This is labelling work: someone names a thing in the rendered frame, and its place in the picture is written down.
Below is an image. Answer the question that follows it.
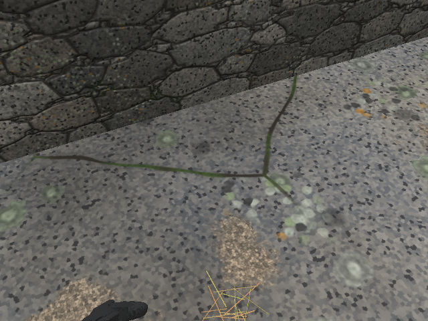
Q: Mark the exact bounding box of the robot left hand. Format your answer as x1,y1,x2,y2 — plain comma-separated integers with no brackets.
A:
82,300,148,321

